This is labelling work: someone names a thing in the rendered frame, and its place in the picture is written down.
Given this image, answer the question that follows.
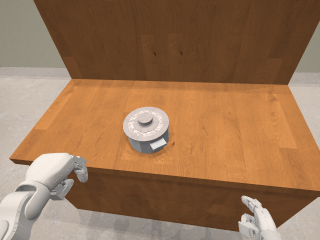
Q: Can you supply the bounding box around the table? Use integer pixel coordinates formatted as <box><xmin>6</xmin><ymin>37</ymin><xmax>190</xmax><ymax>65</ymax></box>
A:
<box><xmin>9</xmin><ymin>0</ymin><xmax>320</xmax><ymax>232</ymax></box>

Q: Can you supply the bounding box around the robot left forearm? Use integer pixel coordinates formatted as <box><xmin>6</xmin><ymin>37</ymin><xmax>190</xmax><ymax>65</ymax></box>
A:
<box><xmin>0</xmin><ymin>180</ymin><xmax>51</xmax><ymax>240</ymax></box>

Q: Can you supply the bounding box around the left robot hand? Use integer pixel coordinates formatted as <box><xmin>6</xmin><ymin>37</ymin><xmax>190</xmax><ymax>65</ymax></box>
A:
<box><xmin>25</xmin><ymin>153</ymin><xmax>88</xmax><ymax>201</ymax></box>

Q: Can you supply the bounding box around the lid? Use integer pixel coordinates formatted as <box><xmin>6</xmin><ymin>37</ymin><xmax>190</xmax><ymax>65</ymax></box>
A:
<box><xmin>123</xmin><ymin>106</ymin><xmax>169</xmax><ymax>143</ymax></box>

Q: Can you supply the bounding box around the pot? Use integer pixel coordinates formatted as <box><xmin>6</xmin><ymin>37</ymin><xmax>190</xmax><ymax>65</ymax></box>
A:
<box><xmin>128</xmin><ymin>128</ymin><xmax>169</xmax><ymax>154</ymax></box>

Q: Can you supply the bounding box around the knob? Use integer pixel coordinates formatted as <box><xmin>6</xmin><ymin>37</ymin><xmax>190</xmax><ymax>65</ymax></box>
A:
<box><xmin>137</xmin><ymin>112</ymin><xmax>153</xmax><ymax>126</ymax></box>

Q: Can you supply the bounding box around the right robot hand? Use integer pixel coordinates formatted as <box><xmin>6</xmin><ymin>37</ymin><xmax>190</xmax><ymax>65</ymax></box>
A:
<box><xmin>238</xmin><ymin>195</ymin><xmax>278</xmax><ymax>240</ymax></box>

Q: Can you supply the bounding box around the robot right forearm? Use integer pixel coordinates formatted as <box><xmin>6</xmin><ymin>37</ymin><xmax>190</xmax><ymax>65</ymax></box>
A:
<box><xmin>259</xmin><ymin>230</ymin><xmax>284</xmax><ymax>240</ymax></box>

